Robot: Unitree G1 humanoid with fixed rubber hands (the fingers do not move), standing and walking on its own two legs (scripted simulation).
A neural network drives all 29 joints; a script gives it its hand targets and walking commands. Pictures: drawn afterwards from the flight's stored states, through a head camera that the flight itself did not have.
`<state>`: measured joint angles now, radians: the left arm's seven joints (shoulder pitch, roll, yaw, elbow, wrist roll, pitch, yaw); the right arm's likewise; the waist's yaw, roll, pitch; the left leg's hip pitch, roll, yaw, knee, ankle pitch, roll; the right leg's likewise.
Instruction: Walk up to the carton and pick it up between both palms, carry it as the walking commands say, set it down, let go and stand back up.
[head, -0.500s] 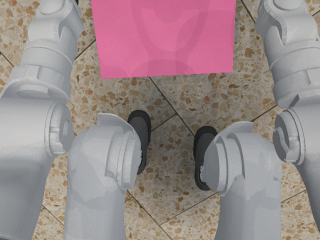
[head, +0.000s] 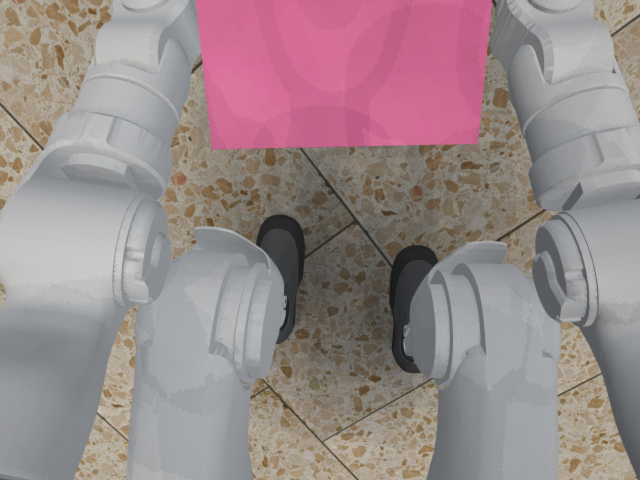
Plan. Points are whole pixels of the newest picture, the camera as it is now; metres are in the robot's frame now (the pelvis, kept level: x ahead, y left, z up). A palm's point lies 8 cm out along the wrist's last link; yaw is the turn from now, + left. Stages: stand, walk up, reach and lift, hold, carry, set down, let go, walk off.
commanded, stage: reach and lift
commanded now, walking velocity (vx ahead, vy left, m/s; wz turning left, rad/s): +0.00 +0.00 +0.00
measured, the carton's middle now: out of the picture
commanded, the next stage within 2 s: none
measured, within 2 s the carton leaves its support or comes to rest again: leaves its support in 0.50 s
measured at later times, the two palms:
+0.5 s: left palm out of the picture +0.54 +0.18 -0.18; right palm out of the picture +0.56 -0.11 -0.18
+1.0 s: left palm out of the picture +0.54 +0.18 -0.13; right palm out of the picture +0.57 -0.11 -0.11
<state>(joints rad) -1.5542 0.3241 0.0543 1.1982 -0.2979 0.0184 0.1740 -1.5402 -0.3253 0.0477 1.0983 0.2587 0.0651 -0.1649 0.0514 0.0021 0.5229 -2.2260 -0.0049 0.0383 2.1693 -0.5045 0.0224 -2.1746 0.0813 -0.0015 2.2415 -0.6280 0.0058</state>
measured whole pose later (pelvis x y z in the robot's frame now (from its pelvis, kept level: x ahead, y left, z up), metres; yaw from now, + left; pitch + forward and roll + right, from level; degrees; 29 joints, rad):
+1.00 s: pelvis -0.01 +0.00 +0.02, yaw -1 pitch +29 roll -1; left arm -1.47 0.22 0.31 0.81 -0.07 0.32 0.18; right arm -1.53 -0.24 -0.26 0.88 0.00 0.29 -0.11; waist 0.07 -0.02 0.52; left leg -2.13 -0.08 -0.03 2.14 -0.50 -0.03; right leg -2.07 0.11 -0.01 2.18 -0.61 0.02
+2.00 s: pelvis -0.03 +0.00 +0.10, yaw -2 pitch +25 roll -1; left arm -1.37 0.11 0.47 0.54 0.07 0.46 0.13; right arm -1.45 -0.16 -0.34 0.65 -0.08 0.43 -0.07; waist 0.05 -0.03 0.52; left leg -1.86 -0.10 -0.06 1.86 -0.43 -0.05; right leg -1.82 0.15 0.02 1.90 -0.51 0.03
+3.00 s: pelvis -0.03 -0.01 +0.21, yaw -1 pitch +16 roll -1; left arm -1.10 0.03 0.43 0.40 0.07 0.47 0.12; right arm -1.18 -0.08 -0.30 0.53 -0.07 0.43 -0.08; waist 0.05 -0.02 0.52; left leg -1.40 -0.11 -0.10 1.50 -0.39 -0.06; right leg -1.36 0.15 0.05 1.54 -0.46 0.01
